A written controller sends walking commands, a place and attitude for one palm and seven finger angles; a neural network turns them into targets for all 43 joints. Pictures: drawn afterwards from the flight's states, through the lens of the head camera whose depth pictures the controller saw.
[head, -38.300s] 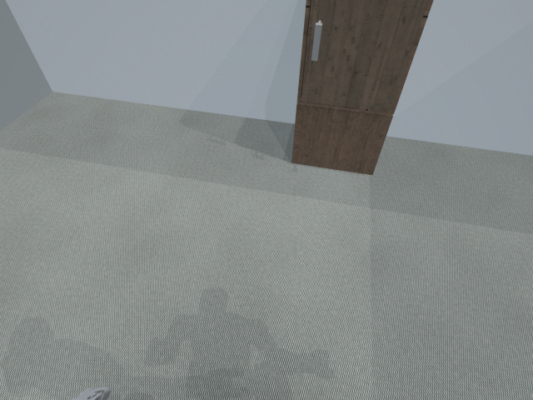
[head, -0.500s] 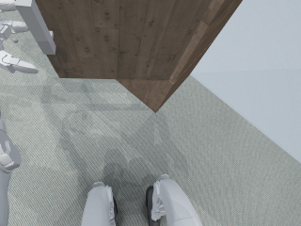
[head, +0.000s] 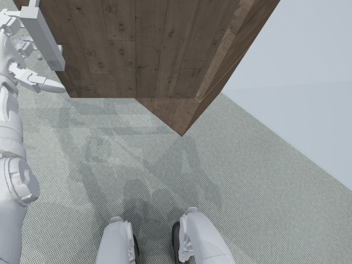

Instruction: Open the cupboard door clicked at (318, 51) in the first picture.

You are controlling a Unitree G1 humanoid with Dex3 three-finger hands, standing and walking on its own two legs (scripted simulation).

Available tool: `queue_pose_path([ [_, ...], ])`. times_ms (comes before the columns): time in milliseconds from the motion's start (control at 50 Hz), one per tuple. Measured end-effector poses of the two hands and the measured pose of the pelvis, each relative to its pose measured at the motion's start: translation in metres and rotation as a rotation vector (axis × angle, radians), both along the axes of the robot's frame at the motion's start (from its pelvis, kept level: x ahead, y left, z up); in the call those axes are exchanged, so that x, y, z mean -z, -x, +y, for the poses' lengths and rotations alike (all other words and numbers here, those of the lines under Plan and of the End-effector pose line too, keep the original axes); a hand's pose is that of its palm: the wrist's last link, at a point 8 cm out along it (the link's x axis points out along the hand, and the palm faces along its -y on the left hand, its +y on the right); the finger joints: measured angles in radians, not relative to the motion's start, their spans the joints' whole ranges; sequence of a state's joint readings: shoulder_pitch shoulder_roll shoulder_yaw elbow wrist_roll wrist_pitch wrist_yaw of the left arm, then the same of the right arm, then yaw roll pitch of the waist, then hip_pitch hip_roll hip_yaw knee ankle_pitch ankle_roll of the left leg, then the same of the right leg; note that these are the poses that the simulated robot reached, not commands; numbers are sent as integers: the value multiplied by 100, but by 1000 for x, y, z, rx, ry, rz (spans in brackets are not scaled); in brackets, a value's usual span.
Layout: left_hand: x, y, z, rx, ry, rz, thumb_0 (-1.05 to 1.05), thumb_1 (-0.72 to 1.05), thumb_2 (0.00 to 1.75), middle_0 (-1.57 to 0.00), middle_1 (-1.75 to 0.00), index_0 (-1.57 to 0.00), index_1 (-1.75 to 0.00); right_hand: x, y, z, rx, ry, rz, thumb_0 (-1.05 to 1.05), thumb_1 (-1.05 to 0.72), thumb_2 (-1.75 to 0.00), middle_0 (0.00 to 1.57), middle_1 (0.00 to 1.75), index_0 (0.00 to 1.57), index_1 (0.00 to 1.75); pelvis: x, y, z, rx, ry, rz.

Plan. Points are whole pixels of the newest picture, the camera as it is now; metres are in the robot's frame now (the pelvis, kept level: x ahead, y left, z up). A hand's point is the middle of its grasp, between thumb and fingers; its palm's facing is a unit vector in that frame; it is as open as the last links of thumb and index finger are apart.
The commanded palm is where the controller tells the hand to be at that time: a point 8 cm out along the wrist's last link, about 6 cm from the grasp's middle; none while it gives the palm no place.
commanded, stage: slide the fingers in behind the handle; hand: left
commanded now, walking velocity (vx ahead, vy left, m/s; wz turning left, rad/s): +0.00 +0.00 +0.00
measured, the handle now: (47, 35) +0.59 +0.22 +0.06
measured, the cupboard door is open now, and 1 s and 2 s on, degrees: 44 44 45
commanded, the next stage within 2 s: close the thumb around the handle in 0.94 s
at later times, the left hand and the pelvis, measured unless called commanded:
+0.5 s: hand (56, 57) +0.54 +0.20 +0.05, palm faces -0.03 -1.00 -0.01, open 14.0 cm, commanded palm +0.52 +0.22 +0.06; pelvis +0.01 +0.00 +0.00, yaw +0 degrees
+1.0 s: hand (58, 59) +0.53 +0.19 +0.05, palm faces +0.00 -1.00 -0.02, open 14.1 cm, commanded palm +0.51 +0.22 +0.06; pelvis +0.01 +0.00 +0.01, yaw +1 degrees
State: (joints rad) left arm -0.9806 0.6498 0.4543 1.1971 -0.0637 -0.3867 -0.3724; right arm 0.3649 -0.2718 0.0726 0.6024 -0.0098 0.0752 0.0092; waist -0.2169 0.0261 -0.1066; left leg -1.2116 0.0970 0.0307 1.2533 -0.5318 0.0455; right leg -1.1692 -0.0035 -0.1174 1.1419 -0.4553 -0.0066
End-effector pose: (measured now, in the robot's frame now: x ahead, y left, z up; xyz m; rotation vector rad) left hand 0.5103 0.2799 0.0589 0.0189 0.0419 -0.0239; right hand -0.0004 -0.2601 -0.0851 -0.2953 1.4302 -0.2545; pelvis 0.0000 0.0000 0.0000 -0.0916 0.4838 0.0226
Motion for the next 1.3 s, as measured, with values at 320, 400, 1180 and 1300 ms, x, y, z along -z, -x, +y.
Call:
queue_pose_path([
  [320, 5, -5, -14, 6, 7, -7, -1, -50, 30, -30, -120, -30, -120, 2, -1, 3, 6, -14, 18, 0, -90, -90, 20, 30, 20, 30, 0, -4, 0, 0, -1, 7],
  [400, 6, -5, -21, 6, 13, 2, -1, -50, 30, -30, -120, -30, -120, 2, -3, 4, 7, -21, 16, 0, -90, -90, 20, 30, 20, 30, -2, -5, 1, -1, -3, 3],
  [1180, 4, 3, -33, -31, -7, -3, -1, -43, 33, -29, -120, -28, -123, 2, -16, -4, -21, -33, 15, 0, -90, -90, 20, 30, 20, 30, -7, -11, -6, -16, -14, -13],
  [1300, 4, 1, -33, -31, -10, -4, -1, -20, 42, -32, -123, -30, -124, 5, -16, -6, -29, -29, 17, 0, -90, -90, 20, 30, 20, 30, -4, -10, -7, -21, -13, -8],
])
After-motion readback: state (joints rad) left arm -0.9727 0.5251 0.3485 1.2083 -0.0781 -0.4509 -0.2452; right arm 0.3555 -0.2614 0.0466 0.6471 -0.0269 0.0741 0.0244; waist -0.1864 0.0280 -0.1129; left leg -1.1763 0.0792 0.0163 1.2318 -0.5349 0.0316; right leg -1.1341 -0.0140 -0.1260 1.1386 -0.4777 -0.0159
